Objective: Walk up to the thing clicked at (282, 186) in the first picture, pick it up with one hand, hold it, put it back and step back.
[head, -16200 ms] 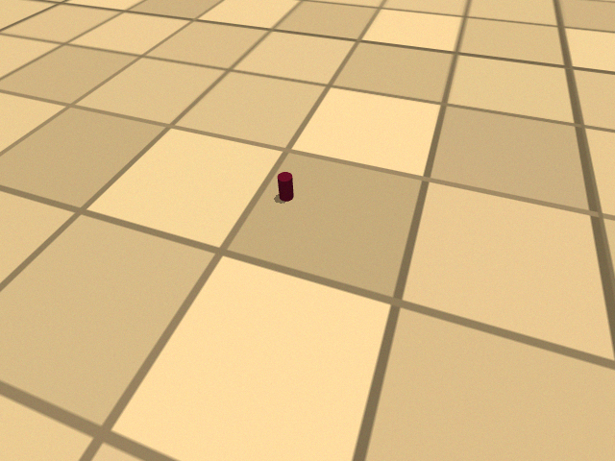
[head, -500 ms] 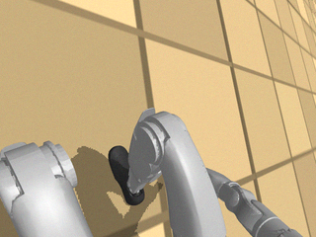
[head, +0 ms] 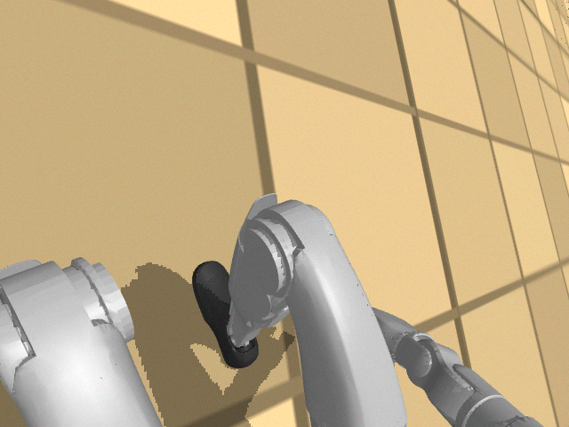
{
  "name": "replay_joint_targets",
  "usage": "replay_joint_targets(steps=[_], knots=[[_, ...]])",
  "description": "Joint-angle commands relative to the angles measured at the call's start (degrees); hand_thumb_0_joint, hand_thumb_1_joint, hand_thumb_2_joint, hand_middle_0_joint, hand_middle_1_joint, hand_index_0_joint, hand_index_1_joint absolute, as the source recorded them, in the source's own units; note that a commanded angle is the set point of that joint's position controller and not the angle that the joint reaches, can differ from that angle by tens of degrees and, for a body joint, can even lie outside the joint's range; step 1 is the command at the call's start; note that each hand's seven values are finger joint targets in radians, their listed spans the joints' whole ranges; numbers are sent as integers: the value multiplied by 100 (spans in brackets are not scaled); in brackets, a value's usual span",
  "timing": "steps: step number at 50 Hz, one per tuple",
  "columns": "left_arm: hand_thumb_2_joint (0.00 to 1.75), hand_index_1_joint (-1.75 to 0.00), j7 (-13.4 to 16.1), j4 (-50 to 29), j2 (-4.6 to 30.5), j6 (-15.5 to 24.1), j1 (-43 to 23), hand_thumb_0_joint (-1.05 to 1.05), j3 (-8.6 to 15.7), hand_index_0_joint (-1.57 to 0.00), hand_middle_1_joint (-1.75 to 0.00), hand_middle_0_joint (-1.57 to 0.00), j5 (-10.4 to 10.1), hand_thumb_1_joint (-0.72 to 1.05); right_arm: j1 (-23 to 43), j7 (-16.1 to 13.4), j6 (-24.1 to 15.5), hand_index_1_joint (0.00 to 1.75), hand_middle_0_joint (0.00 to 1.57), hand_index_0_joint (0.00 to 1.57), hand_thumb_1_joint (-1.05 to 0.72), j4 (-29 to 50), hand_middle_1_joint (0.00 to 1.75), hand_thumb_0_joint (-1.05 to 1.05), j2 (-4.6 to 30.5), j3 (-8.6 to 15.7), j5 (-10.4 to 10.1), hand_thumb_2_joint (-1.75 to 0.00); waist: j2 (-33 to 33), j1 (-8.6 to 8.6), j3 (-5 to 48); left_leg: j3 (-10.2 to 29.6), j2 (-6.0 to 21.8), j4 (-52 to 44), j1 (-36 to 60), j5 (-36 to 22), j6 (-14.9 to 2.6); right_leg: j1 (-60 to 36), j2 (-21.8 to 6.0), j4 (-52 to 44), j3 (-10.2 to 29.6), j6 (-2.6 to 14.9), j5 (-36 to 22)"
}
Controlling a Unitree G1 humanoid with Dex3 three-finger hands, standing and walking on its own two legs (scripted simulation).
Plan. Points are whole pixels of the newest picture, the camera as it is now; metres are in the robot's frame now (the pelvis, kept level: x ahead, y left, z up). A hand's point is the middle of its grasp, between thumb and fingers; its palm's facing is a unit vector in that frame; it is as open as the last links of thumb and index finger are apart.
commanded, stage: settle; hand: left
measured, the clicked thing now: out of the picture +0.47 +0.33 -0.23
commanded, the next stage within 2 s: lift in 1.96 s
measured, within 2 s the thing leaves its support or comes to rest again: leaves its support in 0.38 s
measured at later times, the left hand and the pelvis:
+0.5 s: hand out of the picture +0.45 +0.34 -0.16, palm faces +0.49 -0.87 +0.01, open 5.7 cm; pelvis +0.00 +0.00 +0.01, yaw +1 degrees
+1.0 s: hand out of the picture +0.43 +0.36 -0.05, palm faces +0.49 -0.87 -0.03, open 5.7 cm; pelvis +0.01 -0.01 +0.03, yaw +6 degrees
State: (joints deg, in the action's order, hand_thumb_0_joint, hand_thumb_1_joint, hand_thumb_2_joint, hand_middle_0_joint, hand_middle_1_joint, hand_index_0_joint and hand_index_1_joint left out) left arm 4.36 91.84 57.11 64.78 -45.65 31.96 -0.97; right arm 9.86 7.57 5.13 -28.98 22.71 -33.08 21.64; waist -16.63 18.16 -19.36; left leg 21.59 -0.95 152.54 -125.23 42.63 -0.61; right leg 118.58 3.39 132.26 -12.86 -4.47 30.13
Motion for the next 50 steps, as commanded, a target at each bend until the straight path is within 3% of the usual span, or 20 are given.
replay_joint_targets(steps=[1,3,5,7,9,16,24,27,32,34,35,36,39,40,42,43,44,48,49,50], knots=[[123,-126,-31,-716,986,371,-1132,0,-18,-112,-123,-114,30,51,-187,-105,112,30,20,20,-89,-15,30,0,2198,721,45,-91,3467,795,3065,-256,489,-2236,2202,-1027,230,-1637,107,-561,-760,367,-699],[127,-128,-54,-730,901,381,-1188,0,-111,-113,-125,-115,14,52,-235,-99,137,30,20,20,-89,-31,30,0,2172,679,38,-90,3524,813,3122,-239,483,-2267,2257,-1108,251,-1678,103,-543,-784,375,-733],[128,-132,-86,-796,1012,349,-1121,0,-29,-119,-130,-120,0,51,-249,-113,144,30,20,20,-88,-8,30,0,2150,680,26,-90,3529,746,3181,-287,483,-2221,2258,-1191,232,-1719,116,-544,-757,383,-786],[130,-136,-118,-712,793,307,-1086,0,-141,-122,-133,-124,-30,50,-275,-114,155,30,20,20,-89,-59,30,0,2125,689,14,-90,3470,774,3063,-300,481,-2233,2201,-1113,230,-1676,106,-577,-744,380,-730],[132,-140,-137,-957,923,332,-1263,0,-137,-128,-138,-129,-27,47,-269,-117,158,30,20,20,-89,-70,30,0,2158,696,7,-90,3658,771,3089,-252,492,-2317,2309,-1059,262,-1560,94,-536,-765,400,-659],[136,-146,-163,-1614,1064,226,-1362,0,115,-133,-143,-134,-50,44,-470,-94,195,30,20,20,-89,-151,30,0,2109,820,-41,-90,3966,604,3434,-295,482,-2356,2641,-1346,309,-1656,52,-502,-684,421,-785],[137,-150,-343,-2803,914,-194,-1537,0,55,-139,-148,-139,-4,40,-767,-83,226,30,20,20,-89,-312,30,0,2028,1210,-173,-90,4446,374,4061,-461,424,-2521,3017,-1550,365,-1487,-21,-534,-506,476,-802],[136,-150,-407,-2937,477,-528,-1313,0,-82,-139,-148,-139,-91,36,-969,-80,224,30,20,20,-89,-347,30,0,1943,1381,-300,-90,4267,292,4266,-607,360,-2543,2853,-1545,323,-1573,-33,-641,-428,492,-854],[132,-147,-575,-3191,-150,-974,-1127,0,-412,-137,-146,-136,-152,36,-1129,-69,214,30,20,20,-88,-297,30,0,1804,1661,-557,-90,4098,125,4186,-675,294,-2846,2532,-1007,271,-1197,-119,-680,-333,538,-505],[130,-146,-621,-3691,-12,-1105,-1299,0,-275,-137,-145,-136,-202,35,-1320,-77,195,30,20,20,-88,-374,30,0,1766,1798,-670,-90,4154,-59,4421,-746,275,-2897,2652,-1050,269,-1141,-137,-716,-248,560,-515],[129,-145,-639,-3709,-45,-1171,-1444,0,-313,-137,-144,-135,-220,35,-1330,-71,180,30,20,20,-88,-334,30,0,1712,1830,-717,-89,4157,-16,4453,-775,244,-2931,2486,-882,233,-1111,-140,-733,-216,566,-409],[128,-144,-670,-3519,-315,-1265,-1259,0,-361,-135,-143,-134,-277,36,-1353,-67,155,30,20,20,-88,-320,30,0,1681,1873,-770,-89,4017,-47,4413,-778,238,-2964,2443,-850,223,-1084,-163,-733,-191,564,-409],[127,-143,-692,-3502,-462,-1427,-1195,0,-312,-135,-142,-134,-303,37,-1474,-81,130,30,20,20,-88,-263,30,0,1615,2018,-878,-89,3732,-102,4572,-832,205,-3012,2338,-728,173,-1081,-190,-849,-122,559,-352],[126,-142,-704,-3731,-513,-1440,-1388,0,-394,-136,-142,-135,-288,37,-1485,-84,115,30,20,20,-88,-294,30,0,1579,2076,-890,-89,3802,-154,4604,-876,198,-3057,2365,-691,180,-967,-217,-829,-62,583,-301],[127,-143,-716,-3911,-375,-1498,-1447,0,-279,-136,-143,-135,-272,39,-1563,-97,118,30,20,20,-88,-310,30,0,1499,2157,-926,-89,3902,-275,4833,-987,171,-3055,2397,-758,159,-1074,-216,-870,21,594,-328],[127,-142,-707,-3857,-504,-1548,-1447,0,-334,-136,-142,-135,-250,40,-1662,-89,108,30,20,20,-88,-296,30,0,1460,2187,-930,-89,3852,-241,4928,-1024,153,-3078,2369,-776,154,-1129,-226,-873,33,594,-325],[126,-143,-711,-3976,-494,-1572,-1455,0,-283,-137,-142,-136,-249,38,-1642,-96,94,30,20,20,-88,-292,30,0,1439,2258,-963,-89,3795,-336,4953,-1047,153,-3121,2375,-700,145,-1014,-238,-900,71,607,-261],[125,-142,-737,-3914,-754,-1725,-1325,0,-360,-136,-142,-135,-243,37,-1791,-116,88,30,20,20,-88,-313,30,0,1358,2404,-1033,-89,3759,-379,5126,-1156,117,-3256,2442,-695,139,-1043,-278,-990,155,611,-213],[125,-141,-731,-4192,-577,-1734,-1432,0,-259,-135,-141,-134,-235,37,-1819,-122,87,30,20,20,-88,-331,30,0,1326,2443,-1046,-89,3838,-464,5298,-1187,114,-3272,2475,-751,137,-1077,-270,-985,176,624,-234],[124,-141,-736,-4183,-696,-1771,-1413,0,-287,-135,-141,-134,-262,37,-1831,-131,90,30,20,20,-88,-315,30,0,1300,2480,-1077,-89,3830,-478,5356,-1215,100,-3308,2516,-748,129,-1057,-292,-1019,210,625,-229]])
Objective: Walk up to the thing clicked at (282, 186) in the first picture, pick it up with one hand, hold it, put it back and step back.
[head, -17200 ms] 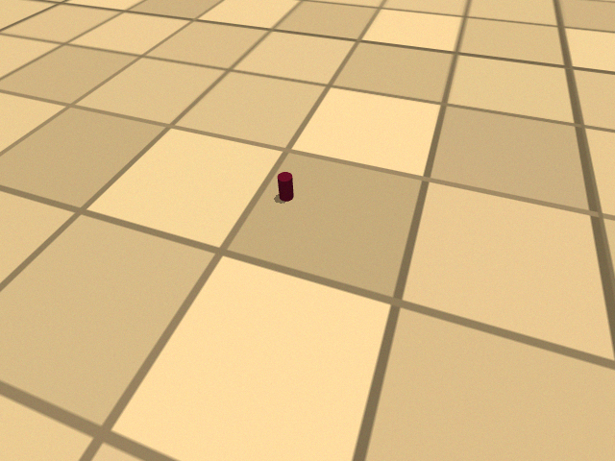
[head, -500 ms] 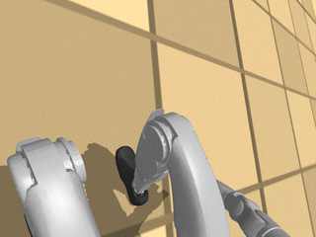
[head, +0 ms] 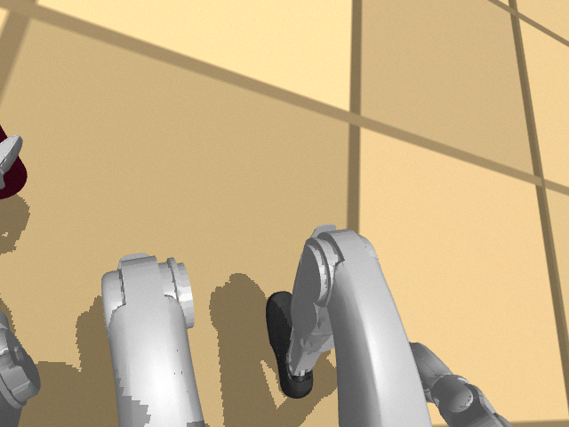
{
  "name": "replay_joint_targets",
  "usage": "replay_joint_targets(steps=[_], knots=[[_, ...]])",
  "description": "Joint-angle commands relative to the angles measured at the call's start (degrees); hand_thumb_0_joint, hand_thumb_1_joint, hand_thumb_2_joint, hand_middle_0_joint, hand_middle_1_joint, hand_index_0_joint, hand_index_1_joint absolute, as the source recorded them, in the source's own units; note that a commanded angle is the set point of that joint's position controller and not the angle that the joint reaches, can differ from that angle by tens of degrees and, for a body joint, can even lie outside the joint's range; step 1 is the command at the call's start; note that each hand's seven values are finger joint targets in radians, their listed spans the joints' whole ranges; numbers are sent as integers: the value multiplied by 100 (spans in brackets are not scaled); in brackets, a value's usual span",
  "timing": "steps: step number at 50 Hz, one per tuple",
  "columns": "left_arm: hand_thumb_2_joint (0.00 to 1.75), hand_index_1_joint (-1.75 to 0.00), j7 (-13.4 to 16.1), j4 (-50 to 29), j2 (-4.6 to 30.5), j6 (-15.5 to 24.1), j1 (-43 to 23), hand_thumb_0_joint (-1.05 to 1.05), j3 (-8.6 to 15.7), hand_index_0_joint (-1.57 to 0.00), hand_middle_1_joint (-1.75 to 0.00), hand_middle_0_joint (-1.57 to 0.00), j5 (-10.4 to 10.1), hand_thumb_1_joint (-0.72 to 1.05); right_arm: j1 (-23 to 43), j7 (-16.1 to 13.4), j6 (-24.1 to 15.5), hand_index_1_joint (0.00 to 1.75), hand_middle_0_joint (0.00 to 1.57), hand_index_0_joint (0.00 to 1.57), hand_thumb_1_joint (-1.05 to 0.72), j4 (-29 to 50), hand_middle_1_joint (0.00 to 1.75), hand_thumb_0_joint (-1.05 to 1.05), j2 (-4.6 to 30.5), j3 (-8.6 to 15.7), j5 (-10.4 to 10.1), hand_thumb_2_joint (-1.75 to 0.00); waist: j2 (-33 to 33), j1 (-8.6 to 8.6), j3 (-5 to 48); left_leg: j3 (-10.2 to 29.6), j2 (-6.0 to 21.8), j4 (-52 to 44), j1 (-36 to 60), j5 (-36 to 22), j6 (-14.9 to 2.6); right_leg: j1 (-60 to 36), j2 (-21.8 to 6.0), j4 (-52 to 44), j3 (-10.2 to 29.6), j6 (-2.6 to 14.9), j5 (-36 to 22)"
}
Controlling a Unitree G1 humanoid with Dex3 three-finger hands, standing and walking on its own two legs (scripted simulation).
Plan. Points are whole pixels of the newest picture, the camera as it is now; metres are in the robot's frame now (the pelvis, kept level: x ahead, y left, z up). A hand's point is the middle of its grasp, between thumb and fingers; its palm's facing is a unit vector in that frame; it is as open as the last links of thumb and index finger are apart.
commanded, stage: settle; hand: left
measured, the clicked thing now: out of the picture +0.46 +0.33 -0.13
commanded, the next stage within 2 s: lift in 0.96 s
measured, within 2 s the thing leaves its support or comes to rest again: neither
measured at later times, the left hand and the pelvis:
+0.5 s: hand out of the picture +0.47 +0.30 -0.02, palm faces +0.40 -0.91 -0.03, open 5.8 cm; pelvis +0.01 -0.02 +0.03, yaw +4 degrees
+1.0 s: hand out of the picture +0.46 +0.30 +0.01, palm faces +0.43 -0.90 -0.03, open 5.9 cm; pelvis +0.01 -0.02 +0.04, yaw +5 degrees
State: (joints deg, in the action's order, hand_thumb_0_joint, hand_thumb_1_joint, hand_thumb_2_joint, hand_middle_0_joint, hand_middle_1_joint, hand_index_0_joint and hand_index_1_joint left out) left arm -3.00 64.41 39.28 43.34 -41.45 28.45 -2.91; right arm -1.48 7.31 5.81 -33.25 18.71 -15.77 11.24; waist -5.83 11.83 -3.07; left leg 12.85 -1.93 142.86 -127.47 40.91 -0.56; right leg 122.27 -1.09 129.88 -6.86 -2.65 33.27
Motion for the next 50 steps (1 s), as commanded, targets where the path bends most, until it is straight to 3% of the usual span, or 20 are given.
replay_joint_targets(steps=[1,2,6,12,13,15,16,18,21,22,27,28,30,38,42,43,44,45,48,50], knots=[[124,-141,-24,-1353,883,328,-1747,0,-8,-135,-140,-134,-96,38,-758,-113,17,30,20,20,-88,128,30,0,1672,781,-56,-89,2682,176,3813,-355,191,-2358,2789,-673,133,-1449,146,-795,-371,445,-611],[125,-142,-19,-1704,1008,341,-1949,0,59,-135,-141,-134,-98,37,-803,-125,22,30,20,20,-88,79,30,0,1638,829,-73,-90,2755,104,3928,-393,185,-2388,2815,-701,135,-1431,143,-791,-345,461,-606],[127,-143,-44,-1704,927,236,-1943,0,111,-136,-142,-135,-154,39,-952,-163,6,30,20,20,-88,32,30,0,1574,939,-170,-90,2635,84,4061,-510,151,-2425,2745,-763,96,-1568,113,-901,-259,451,-658],[128,-145,-76,-1461,602,98,-1744,0,71,-135,-144,-135,-181,36,-1033,-217,-21,30,20,20,-89,-9,30,0,1469,1071,-265,-90,2296,25,4211,-625,136,-2473,2727,-984,66,-1681,89,-1029,-168,448,-773],[129,-145,-83,-1607,608,103,-1908,0,44,-135,-144,-135,-183,35,-1065,-223,-38,30,20,20,-89,-13,30,0,1441,1077,-263,-90,2327,67,4291,-653,127,-2460,2710,-1012,54,-1775,88,-1057,-152,443,-808],[127,-144,-73,-1927,939,117,-1984,0,298,-134,-143,-134,-184,34,-1130,-253,-33,30,20,20,-89,-29,30,0,1382,1111,-284,-90,2247,-114,4680,-744,112,-2440,2732,-1135,31,-2104,92,-1125,-72,424,-888],[126,-143,-64,-1997,961,102,-2053,0,266,-134,-143,-134,-144,31,-1148,-256,-31,30,20,20,-89,-31,30,0,1332,1137,-301,-90,2276,-123,4702,-778,106,-2485,2672,-1031,26,-2125,93,-1129,-51,428,-769],[128,-146,-107,-1356,381,-11,-1753,0,38,-136,-145,-136,-205,33,-1077,-256,-78,30,20,20,-89,7,30,0,1307,1164,-341,-90,2046,2,4331,-790,94,-2557,2460,-765,6,-1948,92,-1228,-68,423,-578],[129,-145,-22,-1700,802,43,-1911,0,349,-134,-144,-133,-159,32,-1150,-296,-79,30,20,20,-89,-34,30,0,1339,1197,-343,-90,2161,-136,4519,-808,98,-2615,2612,-929,20,-2120,72,-1278,-49,419,-692],[128,-144,-49,-1727,786,27,-1905,0,282,-134,-143,-134,-130,31,-1125,-298,-81,30,20,20,-89,-20,30,0,1316,1222,-360,-90,2164,-174,4656,-826,104,-2639,2696,-938,28,-2090,77,-1248,-31,434,-661],[129,-145,-38,-1640,571,-54,-1853,0,288,-135,-144,-134,-183,29,-1156,-336,-119,30,20,20,-89,-45,30,0,1242,1300,-413,-90,2037,-198,4628,-891,88,-2694,2626,-910,3,-2160,63,-1377,34,423,-653],[129,-145,-63,-1527,365,-65,-1853,0,135,-134,-144,-133,-189,29,-1171,-331,-135,30,20,20,-89,-62,30,0,1209,1281,-415,-90,1976,-69,4501,-879,95,-2684,2530,-929,7,-2179,67,-1370,26,421,-680],[130,-146,-40,-1806,668,-33,-2028,0,326,-133,-145,-133,-159,29,-1200,-360,-153,30,20,20,-89,-88,30,0,1210,1328,-415,-90,1900,-186,4696,-916,99,-2659,2567,-999,-14,-2323,69,-1431,86,407,-734],[129,-143,-30,-1468,338,-124,-1930,0,177,-132,-142,-130,-116,32,-1217,-374,-210,30,20,20,-89,-111,30,0,1166,1388,-413,-90,1843,-148,4575,-945,92,-2786,2591,-919,-15,-2295,52,-1532,85,414,-640],[132,-144,30,-1855,610,-65,-2236,0,306,-132,-144,-130,-58,32,-1289,-381,-197,30,20,20,-88,-174,30,0,1142,1434,-412,-90,2100,-226,4818,-940,100,-2858,2908,-955,24,-2248,55,-1501,101,440,-618],[131,-144,3,-1342,193,-129,-1949,0,118,-132,-143,-130,-80,33,-1255,-373,-207,30,20,20,-89,-138,30,0,1138,1424,-424,-90,1953,-129,4568,-924,88,-2892,2818,-940,22,-2160,35,-1523,76,437,-618],[131,-143,3,-1610,231,-97,-2145,0,81,-131,-143,-130,-82,33,-1279,-367,-230,30,20,20,-89,-172,30,0,1130,1412,-408,-90,1978,-84,4585,-919,97,-2863,2765,-944,16,-2180,44,-1527,78,437,-646],[132,-144,34,-1766,511,-71,-2239,0,275,-131,-143,-130,-80,32,-1278,-381,-234,30,20,20,-89,-201,30,0,1140,1434,-412,-90,1982,-189,4700,-938,94,-2859,2828,-945,11,-2216,49,-1537,107,435,-627],[130,-142,48,-1902,504,-69,-2424,0,220,-131,-142,-129,-55,33,-1304,-381,-241,30,20,20,-89,-230,30,0,1091,1454,-410,-90,2032,-187,4760,-969,92,-2891,2831,-854,8,-2262,47,-1558,127,437,-545],[131,-142,34,-1305,113,-135,-2099,0,32,-130,-142,-128,-40,31,-1283,-375,-247,30,20,20,-89,-214,30,0,1099,1446,-415,-90,1969,-81,4484,-952,86,-2948,2851,-824,16,-2063,36,-1601,88,440,-515]])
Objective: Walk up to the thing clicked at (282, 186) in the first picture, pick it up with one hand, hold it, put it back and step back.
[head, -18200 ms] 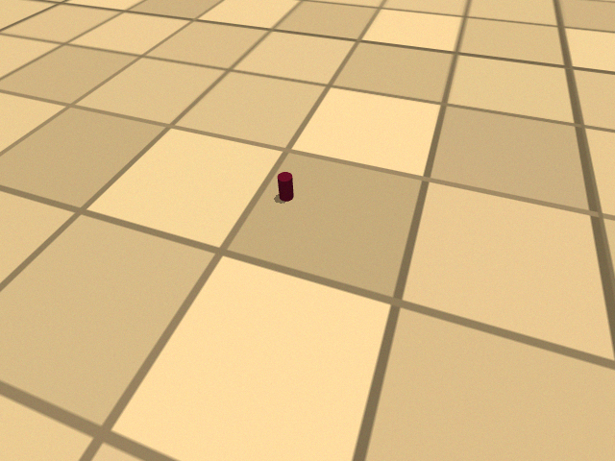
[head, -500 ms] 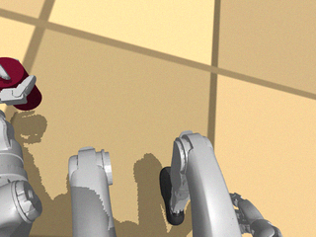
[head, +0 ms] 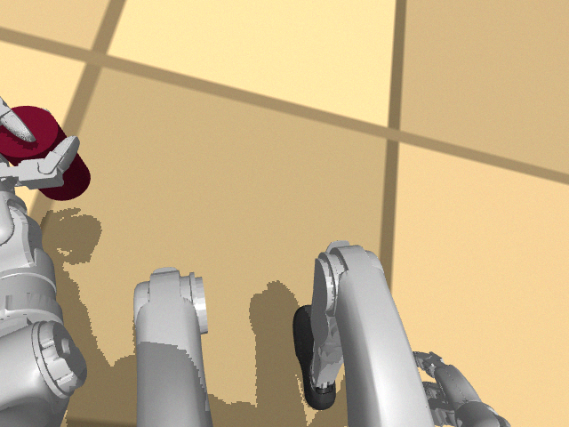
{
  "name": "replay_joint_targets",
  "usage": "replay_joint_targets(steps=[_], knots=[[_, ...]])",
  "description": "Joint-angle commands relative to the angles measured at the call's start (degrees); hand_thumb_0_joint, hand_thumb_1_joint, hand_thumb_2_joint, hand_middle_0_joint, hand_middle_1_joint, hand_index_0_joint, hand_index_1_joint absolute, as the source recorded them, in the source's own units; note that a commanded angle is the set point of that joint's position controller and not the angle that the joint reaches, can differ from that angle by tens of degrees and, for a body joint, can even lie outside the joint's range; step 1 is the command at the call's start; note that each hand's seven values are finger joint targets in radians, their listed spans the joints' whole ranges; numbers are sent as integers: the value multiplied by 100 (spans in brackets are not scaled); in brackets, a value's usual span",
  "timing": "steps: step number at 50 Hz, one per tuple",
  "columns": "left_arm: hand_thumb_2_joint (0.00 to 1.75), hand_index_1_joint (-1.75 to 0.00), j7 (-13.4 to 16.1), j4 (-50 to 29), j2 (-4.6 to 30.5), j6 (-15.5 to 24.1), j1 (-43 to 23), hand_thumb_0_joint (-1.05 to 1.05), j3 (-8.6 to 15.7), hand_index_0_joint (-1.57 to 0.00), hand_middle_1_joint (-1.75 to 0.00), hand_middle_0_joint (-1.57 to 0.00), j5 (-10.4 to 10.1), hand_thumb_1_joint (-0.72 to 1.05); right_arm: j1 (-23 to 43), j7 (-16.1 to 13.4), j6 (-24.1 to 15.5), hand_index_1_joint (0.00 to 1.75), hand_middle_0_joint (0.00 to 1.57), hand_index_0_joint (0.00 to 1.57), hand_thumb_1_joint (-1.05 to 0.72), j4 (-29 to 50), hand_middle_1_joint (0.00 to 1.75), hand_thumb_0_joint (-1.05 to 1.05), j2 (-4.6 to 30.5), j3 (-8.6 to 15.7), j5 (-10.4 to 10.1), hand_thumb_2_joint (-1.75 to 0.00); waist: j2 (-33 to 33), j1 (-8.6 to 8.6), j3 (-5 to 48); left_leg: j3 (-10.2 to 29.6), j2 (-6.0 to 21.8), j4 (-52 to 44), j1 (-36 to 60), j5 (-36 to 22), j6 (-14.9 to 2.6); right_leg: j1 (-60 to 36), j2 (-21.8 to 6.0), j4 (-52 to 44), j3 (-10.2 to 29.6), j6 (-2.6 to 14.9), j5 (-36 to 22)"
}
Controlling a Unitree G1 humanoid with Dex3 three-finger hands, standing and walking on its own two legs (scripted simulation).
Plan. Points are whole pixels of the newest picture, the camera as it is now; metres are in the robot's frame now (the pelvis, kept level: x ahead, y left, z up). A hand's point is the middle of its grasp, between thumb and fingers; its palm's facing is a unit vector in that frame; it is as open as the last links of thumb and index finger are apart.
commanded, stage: lift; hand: left
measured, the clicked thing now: (47, 158) +0.48 +0.28 -0.09
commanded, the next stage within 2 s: none
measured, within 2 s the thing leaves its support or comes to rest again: neither
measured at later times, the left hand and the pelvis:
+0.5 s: hand (13, 133) +0.46 +0.27 +0.02, palm faces +0.29 -0.95 -0.05, open 6.0 cm; pelvis +0.00 +0.00 +0.03, yaw +2 degrees
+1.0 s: hand out of the picture +0.42 +0.24 +0.18, palm faces +0.31 -0.95 -0.05, open 6.2 cm; pelvis +0.03 +0.00 +0.17, yaw +3 degrees
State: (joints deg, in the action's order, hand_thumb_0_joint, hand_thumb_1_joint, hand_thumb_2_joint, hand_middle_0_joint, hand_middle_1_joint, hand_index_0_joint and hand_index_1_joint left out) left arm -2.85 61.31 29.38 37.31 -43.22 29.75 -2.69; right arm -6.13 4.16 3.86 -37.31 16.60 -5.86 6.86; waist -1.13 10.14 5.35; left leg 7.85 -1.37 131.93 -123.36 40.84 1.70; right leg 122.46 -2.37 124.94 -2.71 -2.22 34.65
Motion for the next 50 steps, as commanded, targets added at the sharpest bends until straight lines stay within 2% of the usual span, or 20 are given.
replay_joint_targets(steps=[1,3,5,6,8,14,18,20,23,26,28,33,35,37,40,44,45,46,48,50], knots=[[130,-140,26,-1255,1215,507,-2108,0,-59,-128,-140,-126,-99,33,-810,-62,-70,30,20,20,-89,180,30,0,1340,469,19,-90,1520,66,3665,-438,33,-1861,2431,-760,-215,-2065,163,-1111,-328,401,-622],[130,-141,50,-1321,1571,519,-2158,0,144,-129,-141,-127,-42,32,-815,-87,-59,30,20,20,-89,158,30,0,1319,492,13,-90,1522,-49,3864,-476,28,-1858,2520,-757,-220,-2143,173,-1138,-288,394,-572],[126,-143,28,-1593,1461,543,-2310,0,52,-134,-144,-131,-65,36,-860,-63,-70,30,20,20,-91,132,30,0,1277,494,24,-90,1604,-67,4027,-491,11,-1880,2531,-794,-218,-2273,161,-1113,-276,402,-631],[125,-142,-12,-1016,1191,453,-1869,0,-46,-134,-144,-131,-68,33,-788,-64,-79,30,20,20,-91,183,30,0,1293,503,-17,-90,1473,-25,3822,-472,11,-1941,2543,-779,-215,-2102,156,-1123,-307,403,-587],[125,-141,-38,-1434,1570,474,-2000,0,150,-132,-142,-129,-49,32,-867,-86,-62,30,20,20,-91,159,30,0,1337,535,-34,-90,1579,-134,4067,-490,13,-1947,2658,-939,-213,-2239,153,-1120,-276,411,-707],[125,-139,-229,-1612,1202,265,-1817,0,-17,-130,-140,-127,-201,35,-931,-138,-77,30,20,20,-90,191,30,0,1278,635,-173,-90,1557,-163,4210,-522,-2,-2116,2850,-1000,-227,-2307,122,-1254,-219,427,-771],[124,-138,-229,-1987,1342,183,-1708,0,66,-129,-140,-127,-243,36,-924,-186,-97,30,20,20,-90,273,30,0,1253,705,-241,-90,1415,-307,4273,-554,-13,-2297,2855,-831,-257,-2555,105,-1486,-169,415,-618],[125,-138,-272,-2036,971,82,-1603,0,-211,-128,-140,-125,-269,36,-890,-201,-121,30,20,20,-90,314,30,0,1218,738,-289,-90,1320,-221,4136,-552,-11,-2430,2866,-726,-275,-2597,100,-1634,-159,408,-547],[124,-138,-223,-2397,1081,-3,-1502,0,-94,-128,-140,-125,-361,33,-891,-248,-163,30,20,20,-90,341,30,0,1184,794,-349,-90,1202,-341,4260,-587,-12,-2572,2945,-548,-297,-2835,112,-1879,-109,394,-383],[123,-137,-232,-2469,701,-149,-1173,0,-367,-127,-139,-124,-396,32,-833,-281,-216,30,20,20,-90,424,30,0,1140,818,-404,-90,1087,-325,4146,-549,-5,-2788,3078,-583,-292,-2959,100,-2089,-104,404,-413],[123,-136,-189,-2795,839,-217,-1076,0,-309,-127,-138,-125,-429,33,-809,-319,-255,30,20,20,-90,471,30,0,1143,853,-465,-90,1131,-448,4220,-513,16,-2966,3322,-658,-276,-3023,100,-2194,-72,421,-442],[124,-136,-72,-3386,416,-447,-586,0,-558,-126,-138,-123,-498,34,-782,-376,-328,30,20,20,-90,628,30,0,1013,913,-549,-90,1101,-459,4265,-484,38,-3385,3876,-804,-270,-3433,98,-2622,-32,422,-563],[124,-136,9,-3969,595,-518,-703,0,-460,-126,-137,-123,-530,33,-808,-415,-359,30,20,20,-89,583,30,0,965,934,-576,-90,1055,-557,4366,-557,29,-3494,3956,-901,-291,-3823,98,-2844,34,409,-648],[123,-135,62,-4006,216,-665,-396,0,-714,-125,-137,-122,-571,35,-753,-436,-401,30,20,20,-90,617,30,0,908,935,-621,-90,1118,-527,4252,-508,38,-3720,4275,-953,-274,-3860,90,-3006,27,423,-679],[124,-133,210,-3910,-70,-873,247,0,-746,-122,-135,-119,-591,36,-672,-494,-432,30,20,20,-89,660,30,0,901,975,-689,-90,900,-606,3947,-426,77,-4018,4613,-1238,-247,-3998,80,-3272,8,430,-884],[123,-132,332,-4757,-176,-1019,326,0,-1018,-121,-133,-119,-554,37,-667,-552,-490,30,20,20,-89,733,30,0,807,987,-746,-90,929,-621,4034,-390,100,-4540,5292,-1256,-236,-4558,88,-3787,31,416,-926],[124,-133,385,-5340,104,-999,107,0,-825,-121,-134,-118,-576,34,-681,-573,-499,30,20,20,-89,701,30,0,765,995,-760,-90,1019,-705,4110,-423,103,-4639,5383,-1185,-236,-4757,101,-3895,55,408,-859],[124,-134,400,-4851,-228,-1108,721,0,-1014,-122,-135,-120,-582,33,-656,-590,-504,30,20,20,-90,722,30,0,706,965,-767,-90,834,-651,3936,-425,99,-4743,5433,-1287,-244,-5008,96,-4041,59,377,-956],[124,-134,472,-4839,-476,-1219,939,0,-1142,-121,-134,-119,-648,31,-590,-624,-560,30,20,20,-90,743,30,0,658,948,-793,-90,574,-599,3728,-453,99,-4907,5485,-1261,-277,-5332,119,-4357,67,343,-995],[124,-133,561,-5321,-349,-1225,802,0,-1101,-121,-134,-119,-638,31,-622,-662,-593,30,20,20,-89,751,30,0,613,933,-806,-90,631,-694,3774,-464,102,-5178,5801,-1393,-264,-5697,129,-4611,88,344,-1118]])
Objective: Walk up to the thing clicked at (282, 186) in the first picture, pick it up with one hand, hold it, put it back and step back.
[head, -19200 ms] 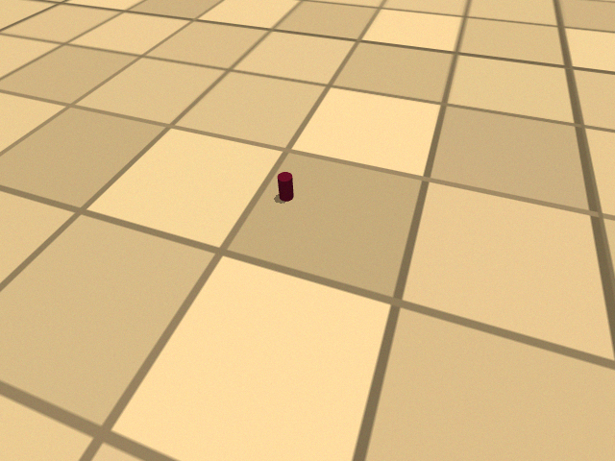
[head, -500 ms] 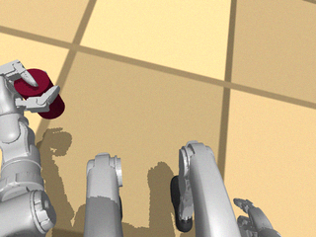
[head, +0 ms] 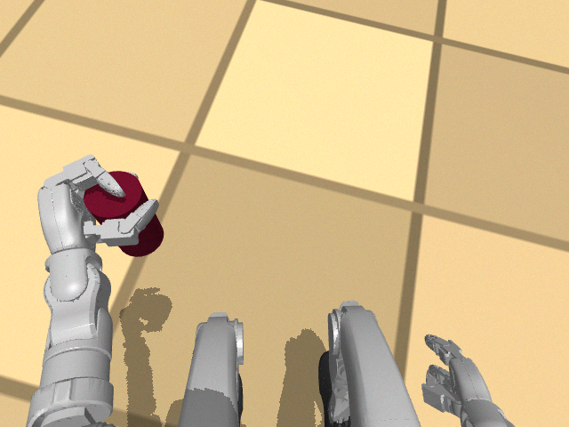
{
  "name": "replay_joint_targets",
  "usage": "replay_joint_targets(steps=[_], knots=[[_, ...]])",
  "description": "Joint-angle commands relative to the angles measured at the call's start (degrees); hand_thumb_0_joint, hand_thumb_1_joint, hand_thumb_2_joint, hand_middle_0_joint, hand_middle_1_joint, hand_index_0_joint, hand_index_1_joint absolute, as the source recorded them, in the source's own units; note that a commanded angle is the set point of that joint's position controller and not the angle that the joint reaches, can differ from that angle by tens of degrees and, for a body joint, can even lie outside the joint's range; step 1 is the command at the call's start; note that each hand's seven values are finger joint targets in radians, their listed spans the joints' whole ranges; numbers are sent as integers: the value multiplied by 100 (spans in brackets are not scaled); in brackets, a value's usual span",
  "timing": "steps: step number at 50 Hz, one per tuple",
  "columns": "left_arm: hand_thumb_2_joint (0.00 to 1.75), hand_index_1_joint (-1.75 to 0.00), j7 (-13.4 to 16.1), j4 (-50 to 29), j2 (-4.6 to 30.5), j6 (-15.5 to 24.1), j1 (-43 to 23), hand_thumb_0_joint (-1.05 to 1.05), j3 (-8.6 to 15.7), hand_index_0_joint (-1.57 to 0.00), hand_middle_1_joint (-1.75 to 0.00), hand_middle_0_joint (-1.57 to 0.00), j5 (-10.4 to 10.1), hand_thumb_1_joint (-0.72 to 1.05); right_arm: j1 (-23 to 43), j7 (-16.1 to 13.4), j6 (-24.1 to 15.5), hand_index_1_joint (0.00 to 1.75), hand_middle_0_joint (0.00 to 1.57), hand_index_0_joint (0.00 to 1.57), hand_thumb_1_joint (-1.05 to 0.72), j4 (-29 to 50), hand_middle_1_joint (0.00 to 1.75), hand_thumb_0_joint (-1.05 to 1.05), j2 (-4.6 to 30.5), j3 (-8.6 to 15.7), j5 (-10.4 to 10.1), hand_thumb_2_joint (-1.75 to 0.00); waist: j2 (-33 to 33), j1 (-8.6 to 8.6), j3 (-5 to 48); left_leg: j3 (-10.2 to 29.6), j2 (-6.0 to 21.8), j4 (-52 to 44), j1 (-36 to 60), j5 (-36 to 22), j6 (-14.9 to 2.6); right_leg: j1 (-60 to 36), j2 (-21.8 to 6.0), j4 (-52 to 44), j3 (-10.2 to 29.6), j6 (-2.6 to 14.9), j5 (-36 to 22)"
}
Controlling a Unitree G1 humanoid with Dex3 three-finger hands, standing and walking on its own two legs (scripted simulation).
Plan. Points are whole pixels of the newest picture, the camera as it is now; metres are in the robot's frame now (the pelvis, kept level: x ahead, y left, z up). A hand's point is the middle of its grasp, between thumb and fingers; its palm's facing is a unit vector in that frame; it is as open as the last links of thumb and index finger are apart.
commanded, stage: lift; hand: left
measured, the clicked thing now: (128, 217) +0.41 +0.22 -0.04
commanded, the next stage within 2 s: hold in 1.32 s
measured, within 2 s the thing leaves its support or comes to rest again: neither
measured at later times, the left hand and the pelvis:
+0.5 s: hand (89, 145) +0.40 +0.19 +0.15, palm faces +0.24 -0.97 -0.04, open 6.1 cm; pelvis +0.03 +0.00 +0.12, yaw +1 degrees
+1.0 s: hand (78, 103) +0.40 +0.18 +0.20, palm faces +0.24 -0.97 -0.02, open 6.1 cm; pelvis +0.05 -0.01 +0.17, yaw +1 degrees
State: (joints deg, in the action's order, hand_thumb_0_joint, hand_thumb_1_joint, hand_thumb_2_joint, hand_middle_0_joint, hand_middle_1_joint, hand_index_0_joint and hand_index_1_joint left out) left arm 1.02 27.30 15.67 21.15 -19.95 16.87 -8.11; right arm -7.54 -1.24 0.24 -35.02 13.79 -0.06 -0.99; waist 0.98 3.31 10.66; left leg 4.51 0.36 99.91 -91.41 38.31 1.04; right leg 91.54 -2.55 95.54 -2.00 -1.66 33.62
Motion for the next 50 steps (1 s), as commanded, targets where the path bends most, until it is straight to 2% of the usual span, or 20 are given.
replay_joint_targets(steps=[1,3,4,8,14,17,20,22,24,28,30,32,35,36,37,38,41,44,46,50], knots=[[124,-134,188,-1925,951,357,-1509,0,8,-122,-134,-120,-38,29,-469,-144,-227,30,20,20,-89,501,30,0,868,334,-15,-90,511,44,3125,-133,-64,-2096,2775,-1167,-190,-2665,151,-1799,28,290,-1054],[126,-135,240,-1765,944,291,-1338,0,30,-122,-135,-120,-12,31,-493,-174,-258,30,20,20,-89,447,30,0,844,332,-10,-90,357,55,2906,-123,-65,-2315,2929,-1196,-200,-2912,174,-2069,24,278,-1111],[125,-135,235,-1565,756,266,-1153,0,-104,-123,-135,-121,-13,30,-481,-179,-286,30,20,20,-89,410,30,0,795,312,-8,-90,249,62,2669,-135,-51,-2397,2955,-1239,-201,-3023,183,-2190,23,267,-1165],[124,-133,279,-1404,708,346,-1200,0,-109,-122,-134,-120,32,31,-593,-179,-310,30,20,20,-89,302,30,0,784,321,54,-90,394,-3,2446,-91,-20,-2794,3622,-1879,-139,-3351,188,-2492,-26,297,-1674],[125,-136,264,-959,411,498,-1092,0,-312,-126,-136,-124,64,29,-536,-94,-358,30,20,20,-89,292,30,0,747,318,112,-90,360,-81,1958,-86,11,-3411,4109,-1884,-104,-3795,206,-3012,-73,300,-1674],[123,-135,276,-1255,567,623,-1169,0,-239,-126,-136,-124,99,28,-581,-54,-341,30,20,20,-89,310,30,0,734,327,123,-89,356,-169,2097,-117,0,-3642,4461,-2010,-101,-4247,211,-3263,-72,291,-1793],[124,-136,267,-1075,273,644,-1002,0,-477,-127,-137,-125,98,27,-564,-19,-347,30,20,20,-90,303,30,0,694,297,150,-90,267,-122,1924,-145,-7,-3825,4542,-2083,-106,-4521,227,-3452,-77,277,-1928],[124,-136,338,-1275,658,717,-1247,0,-185,-128,-136,-126,125,29,-569,-48,-326,30,20,20,-90,286,30,0,714,305,154,-90,347,-195,1999,-179,-11,-3955,4714,-2036,-110,-4714,219,-3578,-58,261,-1903],[126,-138,306,-1007,201,700,-1049,0,-531,-130,-138,-129,96,28,-546,-38,-329,30,20,20,-90,319,30,0,669,268,170,-90,152,-90,1814,-196,-11,-4046,4644,-1995,-122,-4859,223,-3706,-60,250,-1924],[124,-136,355,-1184,408,746,-1143,0,-433,-128,-136,-126,148,30,-583,-62,-304,30,20,20,-90,305,30,0,697,280,185,-90,292,-193,1815,-194,-5,-4297,5042,-2153,-85,-5097,232,-3883,-65,257,-2027],[125,-138,339,-1112,196,714,-964,0,-609,-130,-138,-128,132,28,-557,-66,-296,30,20,20,-90,333,30,0,660,258,186,-90,265,-160,1712,-197,3,-4418,5208,-2163,-76,-5162,243,-4002,-80,258,-2039],[124,-137,349,-1330,241,721,-1225,0,-587,-129,-137,-127,89,28,-572,-76,-299,30,20,20,-90,321,30,0,655,251,187,-90,283,-136,1669,-215,-3,-4498,5296,-2151,-79,-5296,246,-4123,-76,243,-2062],[123,-136,370,-1014,185,683,-980,0,-558,-127,-136,-125,109,27,-594,-75,-272,30,20,20,-91,252,30,0,628,258,205,-90,48,-135,1405,-221,2,-4638,5212,-2111,-92,-5465,267,-4293,-96,225,-2035],[124,-136,395,-1148,272,701,-1069,0,-502,-128,-136,-126,125,28,-531,-79,-268,30,20,20,-90,345,30,0,616,251,202,-90,71,-167,1475,-240,-11,-4690,5240,-2075,-101,-5605,258,-4343,-79,208,-2028],[124,-136,389,-1172,152,692,-985,0,-646,-128,-137,-126,140,28,-563,-86,-274,30,20,20,-90,343,30,0,589,240,195,-90,90,-163,1547,-266,-16,-4715,5315,-2120,-96,-5709,241,-4365,-50,212,-2082],[124,-137,416,-1466,298,716,-1178,0,-545,-128,-137,-126,124,28,-528,-105,-259,30,20,20,-91,343,30,0,563,224,196,-90,190,-199,1526,-295,-32,-4750,5346,-2110,-97,-5786,224,-4424,-25,199,-2076],[126,-138,415,-1118,74,663,-930,0,-631,-129,-138,-127,102,29,-481,-102,-254,30,20,20,-90,365,30,0,529,215,200,-90,47,-153,1293,-314,-35,-4848,5325,-2084,-106,-5877,244,-4538,-30,187,-2085],[125,-137,439,-1314,268,687,-1011,0,-518,-128,-138,-126,155,29,-501,-127,-224,30,20,20,-90,376,30,0,560,241,200,-90,159,-196,1390,-321,-38,-4941,5562,-2277,-89,-6027,244,-4601,-33,202,-2236],[127,-139,419,-1246,113,647,-915,0,-662,-130,-139,-128,133,30,-485,-127,-211,30,20,20,-90,375,30,0,520,214,197,-90,134,-177,1333,-332,-36,-4992,5668,-2429,-83,-6130,248,-4638,-32,203,-2383],[125,-137,423,-1247,132,621,-938,0,-603,-128,-137,-126,109,29,-499,-138,-189,30,20,20,-90,359,30,0,549,244,202,-90,62,-177,1194,-352,-27,-5063,5776,-2582,-85,-6213,252,-4754,-32,201,-2550]])
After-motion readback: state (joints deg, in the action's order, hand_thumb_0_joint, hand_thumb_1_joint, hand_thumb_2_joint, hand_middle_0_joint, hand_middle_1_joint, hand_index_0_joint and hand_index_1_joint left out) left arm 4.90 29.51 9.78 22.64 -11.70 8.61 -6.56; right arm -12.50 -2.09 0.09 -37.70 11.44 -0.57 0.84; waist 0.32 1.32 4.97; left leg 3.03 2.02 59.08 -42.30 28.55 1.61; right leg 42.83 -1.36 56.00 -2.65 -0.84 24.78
